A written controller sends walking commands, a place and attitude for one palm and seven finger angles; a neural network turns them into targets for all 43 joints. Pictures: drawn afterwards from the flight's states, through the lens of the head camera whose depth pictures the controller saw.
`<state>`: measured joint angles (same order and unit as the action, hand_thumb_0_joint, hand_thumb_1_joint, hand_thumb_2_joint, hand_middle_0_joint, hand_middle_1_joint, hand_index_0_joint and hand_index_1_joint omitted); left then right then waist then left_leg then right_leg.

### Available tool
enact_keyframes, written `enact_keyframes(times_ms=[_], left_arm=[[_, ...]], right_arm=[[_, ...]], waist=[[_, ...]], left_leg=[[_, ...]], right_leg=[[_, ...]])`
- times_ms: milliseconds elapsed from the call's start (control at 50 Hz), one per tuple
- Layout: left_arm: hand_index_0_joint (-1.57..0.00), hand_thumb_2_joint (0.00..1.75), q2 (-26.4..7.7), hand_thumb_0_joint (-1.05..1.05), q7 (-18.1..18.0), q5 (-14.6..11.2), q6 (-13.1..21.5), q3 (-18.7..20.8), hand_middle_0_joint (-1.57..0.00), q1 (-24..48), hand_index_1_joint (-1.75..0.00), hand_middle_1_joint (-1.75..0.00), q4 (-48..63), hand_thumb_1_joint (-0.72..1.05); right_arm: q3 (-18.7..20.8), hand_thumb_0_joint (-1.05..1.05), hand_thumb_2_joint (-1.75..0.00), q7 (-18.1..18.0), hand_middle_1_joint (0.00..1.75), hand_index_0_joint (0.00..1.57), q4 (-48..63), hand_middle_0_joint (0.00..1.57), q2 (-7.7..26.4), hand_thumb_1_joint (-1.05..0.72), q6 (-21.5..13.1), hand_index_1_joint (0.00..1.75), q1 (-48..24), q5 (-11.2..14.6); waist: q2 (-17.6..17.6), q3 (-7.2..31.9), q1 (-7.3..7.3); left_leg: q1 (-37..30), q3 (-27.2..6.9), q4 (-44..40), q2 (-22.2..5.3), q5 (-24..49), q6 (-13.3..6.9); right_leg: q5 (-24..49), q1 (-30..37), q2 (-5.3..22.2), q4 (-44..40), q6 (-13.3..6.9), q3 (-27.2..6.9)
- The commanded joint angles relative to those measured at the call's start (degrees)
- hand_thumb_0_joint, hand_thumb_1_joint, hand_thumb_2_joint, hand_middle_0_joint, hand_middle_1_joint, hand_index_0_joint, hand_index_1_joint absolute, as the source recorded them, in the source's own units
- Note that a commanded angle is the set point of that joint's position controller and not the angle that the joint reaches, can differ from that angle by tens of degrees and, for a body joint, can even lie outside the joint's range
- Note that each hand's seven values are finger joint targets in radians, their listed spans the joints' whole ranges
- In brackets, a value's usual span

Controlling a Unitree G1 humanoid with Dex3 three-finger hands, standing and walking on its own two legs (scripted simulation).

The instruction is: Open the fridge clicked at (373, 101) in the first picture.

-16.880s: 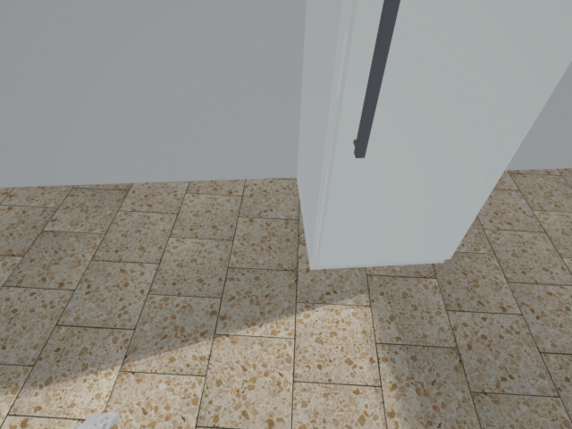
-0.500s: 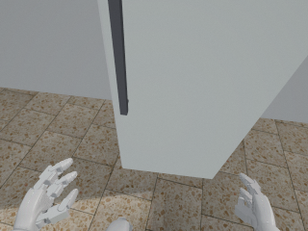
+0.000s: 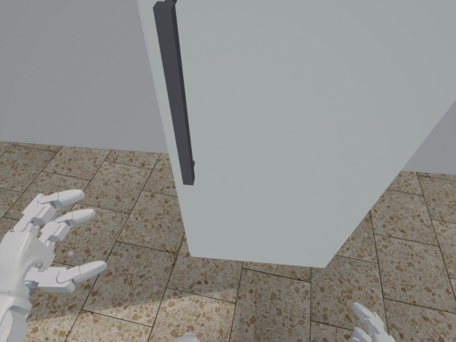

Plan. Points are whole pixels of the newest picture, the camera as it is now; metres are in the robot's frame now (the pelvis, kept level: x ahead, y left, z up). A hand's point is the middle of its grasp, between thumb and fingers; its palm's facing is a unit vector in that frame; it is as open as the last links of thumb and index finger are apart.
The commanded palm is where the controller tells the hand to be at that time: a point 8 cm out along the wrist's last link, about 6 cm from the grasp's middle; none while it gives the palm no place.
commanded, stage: raise the hand to about handle height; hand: left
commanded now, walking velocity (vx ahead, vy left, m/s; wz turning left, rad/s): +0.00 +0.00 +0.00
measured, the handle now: (182, 110) +0.50 +0.13 +0.14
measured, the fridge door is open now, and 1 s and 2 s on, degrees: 0 0 0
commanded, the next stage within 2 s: move the hooked fingers beside the handle in 1.16 s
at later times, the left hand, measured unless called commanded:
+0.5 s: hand (28, 230) +0.23 +0.29 +0.13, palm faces +0.03 -1.00 -0.06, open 13.9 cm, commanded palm +0.21 +0.34 +0.15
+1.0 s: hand (35, 212) +0.24 +0.27 +0.17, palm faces +0.05 -1.00 -0.07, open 14.0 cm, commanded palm +0.22 +0.32 +0.17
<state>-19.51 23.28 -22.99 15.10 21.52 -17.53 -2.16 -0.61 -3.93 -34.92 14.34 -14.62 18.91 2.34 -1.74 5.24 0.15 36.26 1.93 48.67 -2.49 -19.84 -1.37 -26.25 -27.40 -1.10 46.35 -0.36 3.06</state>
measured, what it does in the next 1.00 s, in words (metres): stands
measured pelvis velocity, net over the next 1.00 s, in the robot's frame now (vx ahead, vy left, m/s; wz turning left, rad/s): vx -0.02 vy -0.01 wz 0.02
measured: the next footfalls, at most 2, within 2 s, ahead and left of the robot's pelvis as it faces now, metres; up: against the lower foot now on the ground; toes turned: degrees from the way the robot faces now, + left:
none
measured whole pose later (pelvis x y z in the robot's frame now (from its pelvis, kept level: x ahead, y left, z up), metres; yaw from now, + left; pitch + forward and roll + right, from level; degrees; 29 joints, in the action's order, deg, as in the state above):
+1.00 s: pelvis -0.02 -0.01 +0.03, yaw +1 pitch -1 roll -2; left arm -25.5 27.6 -20.7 2.7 25.2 0.4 -11.6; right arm -3.5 -6.4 -35.8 15.7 -14.9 15.8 3.8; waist -2.3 1.2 1.3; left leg 20.7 1.0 34.0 -1.9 -12.1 -0.7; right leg -18.8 -11.8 -1.3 31.7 -1.1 4.0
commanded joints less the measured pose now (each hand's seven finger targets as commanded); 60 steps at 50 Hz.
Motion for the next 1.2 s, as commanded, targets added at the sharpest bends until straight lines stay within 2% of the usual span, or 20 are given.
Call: enact_keyframes(times_ms=[0, 80, 100, 120, 180, 300, 380, 440, 500, 620, 680, 700, 780, 800, 880, 980, 1020, 1080, 1100, 1180], left_arm=[[-0.28, 0.42, -10.85, 0.00, 2.09, 0.96, 0.57, 1.99, -0.28, 6.81, -1.02, -1.02, 6.89, -0.22], [-0.29, 0.38, -15.33, 0.00, 1.21, 0.45, 1.03, 5.54, -0.29, 12.36, -1.08, -1.08, 16.13, -0.31], [-0.29, 0.37, -17.38, 0.00, 0.35, 0.52, 1.31, 7.27, -0.29, 13.26, -1.10, -1.10, 17.71, -0.34], [-0.29, 0.36, -16.44, 0.00, -0.38, 0.31, 1.64, 7.09, -0.29, 13.11, -1.11, -1.11, 18.84, -0.36], [-0.29, 0.33, -14.74, 0.00, -1.76, 0.09, 0.98, 6.46, -0.29, 13.14, -1.15, -1.15, 16.68, -0.43], [-0.30, 0.30, -13.68, 0.00, 1.64, 1.21, -8.83, 3.36, -0.30, 17.56, -1.20, -1.20, 4.93, -0.50], [-0.30, 0.30, -17.06, 0.00, 2.64, 1.83, -11.76, 4.14, -0.30, 26.01, -1.20, -1.20, 7.08, -0.50], [-0.30, 0.30, -20.63, 0.00, 2.12, 1.50, -9.76, 7.36, -0.30, 31.37, -1.20, -1.20, 10.87, -0.50], [-0.30, 0.30, -22.41, 0.00, 1.54, 1.42, -7.65, 9.17, -0.30, 33.40, -1.20, -1.20, 10.84, -0.50], [-0.30, 0.30, -21.46, 0.00, 4.31, 1.70, -12.58, 7.52, -0.30, 33.85, -1.20, -1.20, -1.38, -0.50], [-0.30, 0.30, -20.28, 0.00, 5.93, 1.75, -15.06, 5.81, -0.30, 33.23, -1.20, -1.20, -4.53, -0.50], [-0.30, 0.30, -19.43, 0.00, 6.39, 1.51, -14.96, 5.29, -0.30, 32.88, -1.20, -1.20, -4.11, -0.50], [-0.30, 0.30, -22.89, 0.00, 6.12, 1.00, -12.04, 8.44, -0.30, 33.41, -1.20, -1.20, 1.77, -0.50], [-0.30, 0.30, -24.52, 0.00, 5.48, 0.85, -10.85, 10.06, -0.30, 33.55, -1.20, -1.20, 3.35, -0.50], [-0.30, 0.30, -25.04, 0.00, 3.55, 0.57, -7.73, 12.47, -0.30, 33.73, -1.20, -1.20, 4.78, -0.50], [-0.30, 0.30, -21.80, 0.00, 4.06, 1.24, -9.40, 8.96, -0.30, 32.89, -1.20, -1.20, -0.77, -0.50], [-0.30, 0.30, -20.86, 0.00, 5.00, 1.12, -10.72, 7.45, -0.30, 32.71, -1.20, -1.20, -2.77, -0.50], [-0.30, 0.30, -21.40, 0.00, 5.87, 1.09, -10.77, 7.11, -0.30, 34.07, -1.20, -1.20, -1.12, -0.50], [-0.30, 0.30, -22.06, 0.00, 5.92, 0.68, -10.39, 7.98, -0.30, 33.67, -1.20, -1.20, -0.91, -0.50], [-0.30, 0.30, -23.29, 0.00, 5.53, 0.15, -8.46, 10.52, -0.30, 33.74, -1.20, -1.20, 1.04, -0.50]], right_arm=[[3.19, 0.00, -0.90, -0.92, 0.30, 0.20, 9.52, 0.20, 9.18, -0.90, -4.08, 0.30, -5.73, 0.77], [2.64, 0.00, -0.90, -1.81, 0.30, 0.20, 10.39, 0.20, 8.60, -0.90, -4.67, 0.30, -6.52, 0.87], [2.39, 0.00, -0.90, -1.85, 0.30, 0.20, 10.28, 0.20, 8.78, -0.90, -4.71, 0.30, -6.46, 0.60], [2.05, 0.00, -0.90, -1.79, 0.30, 0.20, 10.43, 0.20, 8.26, -0.90, -4.70, 0.30, -6.58, 0.57], [1.54, 0.00, -0.90, -1.60, 0.30, 0.20, 9.87, 0.20, 8.14, -0.90, -4.40, 0.30, -7.10, 0.74], [0.91, 0.00, -0.90, -2.07, 0.30, 0.20, 10.61, 0.20, 8.96, -0.90, -2.10, 0.30, -8.22, 1.83], [0.20, 0.00, -0.90, -2.79, 0.30, 0.20, 11.67, 0.20, 8.88, -0.90, -1.59, 0.30, -9.39, 1.91], [-0.44, 0.00, -0.90, -3.10, 0.30, 0.20, 11.76, 0.20, 8.23, -0.90, -1.97, 0.30, -10.18, 1.54], [-1.03, 0.00, -0.90, -3.29, 0.30, 0.20, 10.73, 0.20, 8.09, -0.90, -2.51, 0.30, -10.56, 1.30], [-1.06, 0.00, -0.90, -3.69, 0.30, 0.20, 9.04, 0.20, 8.59, -0.90, -2.29, 0.30, -10.44, 2.29], [-0.83, 0.00, -0.90, -3.51, 0.30, 0.20, 9.62, 0.20, 8.80, -0.90, -2.36, 0.30, -10.37, 2.59], [-0.77, 0.00, -0.90, -3.25, 0.30, 0.20, 9.80, 0.20, 8.74, -0.90, -2.51, 0.30, -10.47, 2.62], [-0.34, 0.00, -0.90, -2.79, 0.30, 0.20, 10.36, 0.20, 8.79, -0.90, -3.34, 0.30, -10.76, 2.14], [-0.35, 0.00, -0.90, -2.65, 0.30, 0.20, 10.03, 0.20, 8.63, -0.90, -3.49, 0.30, -10.80, 1.95], [-0.05, 0.00, -0.90, -2.86, 0.30, 0.20, 9.16, 0.20, 8.33, -0.90, -4.25, 0.30, -10.23, 1.71], [0.16, 0.00, -0.90, -3.19, 0.30, 0.20, 8.06, 0.20, 8.58, -0.90, -4.00, 0.30, -9.53, 2.07], [0.19, 0.00, -0.90, -3.18, 0.30, 0.20, 8.05, 0.20, 8.77, -0.90, -3.72, 0.30, -9.52, 2.15], [0.33, 0.00, -0.90, -3.19, 0.30, 0.20, 8.59, 0.20, 8.90, -0.90, -3.79, 0.30, -9.88, 2.30], [0.41, 0.00, -0.90, -3.12, 0.30, 0.20, 8.55, 0.20, 8.86, -0.90, -3.73, 0.30, -9.81, 2.14], [0.40, 0.00, -0.90, -2.96, 0.30, 0.20, 8.75, 0.20, 8.47, -0.90, -3.89, 0.30, -10.06, 2.05]], waist=[[0.16, 5.69, -0.33], [-5.76, 13.92, 0.85], [-6.24, 14.19, 1.41], [-7.21, 14.56, 1.47], [-7.91, 10.80, 1.21], [-5.50, 2.79, 1.19], [-4.07, 4.30, 0.66], [-5.63, 7.19, 0.99], [-7.42, 6.95, 1.40], [-5.23, 0.57, 0.91], [-4.00, 0.54, 0.87], [-2.41, 1.33, 0.99], [-3.59, 5.69, 1.47], [-2.74, 5.58, 1.69], [-4.96, 6.17, 1.60], [-5.48, 1.64, 0.92], [-2.81, 0.93, 0.72], [-2.96, 3.32, 0.82], [-0.08, 4.33, 1.00], [-1.38, 7.29, 1.45]], left_leg=[[-13.88, -3.73, -7.21, 1.52, 11.75, -0.96], [-21.97, -4.81, -9.76, 1.00, 14.18, -0.65], [-22.56, -5.12, -10.02, 0.86, 15.44, -0.46], [-23.64, -5.41, -10.80, 0.73, 15.97, -0.15], [-24.23, -6.71, -12.72, 0.12, 14.89, 0.65], [-21.59, -7.25, -17.20, 0.24, 7.05, 0.79], [-23.73, -8.15, -19.14, 0.43, 2.92, 0.34], [-27.41, -8.34, -20.14, 0.57, 3.21, 0.38], [-28.76, -8.65, -21.59, 0.53, 1.16, 0.56], [-24.98, -7.46, -23.67, 1.18, -3.05, 0.05], [-24.36, -7.20, -23.33, 1.68, -3.49, -0.20], [-24.68, -6.60, -22.56, 1.82, -1.25, -0.41], [-26.84, -5.35, -20.56, 2.19, 3.49, -0.76], [-26.99, -5.08, -20.19, 2.02, 4.84, -0.84], [-28.34, -4.34, -20.27, 1.98, 6.60, -0.75], [-26.39, -3.45, -20.02, 2.20, 6.62, -0.85], [-25.11, -3.32, -19.41, 2.19, 6.88, -0.99], [-26.18, -3.17, -18.48, 2.44, 8.86, -1.20], [-26.35, -3.13, -17.86, 2.23, 10.63, -1.37], [-27.75, -2.63, -17.27, 2.57, 13.42, -1.38]], right_leg=[[16.22, -4.22, -0.95, -8.00, 0.44, -0.01], [15.57, -0.96, -0.73, -8.30, -0.43, 0.94], [16.19, 0.14, -1.11, -8.16, -0.82, 1.05], [16.10, 0.48, -1.12, -8.20, -0.95, 1.50], [14.63, -0.12, -1.31, -9.18, -0.95, 2.28], [11.85, 0.59, -1.43, -13.18, -0.91, 2.26], [9.74, 1.58, -1.26, -14.96, -0.79, 1.90], [9.64, 3.43, -1.34, -16.12, -1.11, 1.66], [8.74, 4.49, -1.51, -17.28, -1.36, 1.34], [6.55, 5.18, -0.82, -20.73, -0.96, 0.93], [6.09, 4.81, -0.66, -20.91, -0.86, 0.73], [6.91, 5.76, -0.75, -21.33, -0.92, 0.49], [8.07, 6.62, -0.60, -21.20, -0.86, -0.27], [8.56, 7.10, -0.75, -21.53, -0.88, -0.59], [9.98, 7.78, -0.59, -21.66, -0.67, -0.51], [10.80, 6.43, -0.08, -22.51, -0.15, -1.38], [11.15, 6.50, 0.25, -22.86, 0.23, -2.43], [13.47, 6.96, 0.33, -22.03, 0.43, -2.45], [15.63, 8.02, 0.44, -21.86, 0.69, -3.10], [20.05, 9.16, 0.41, -20.52, 0.71, -2.63]])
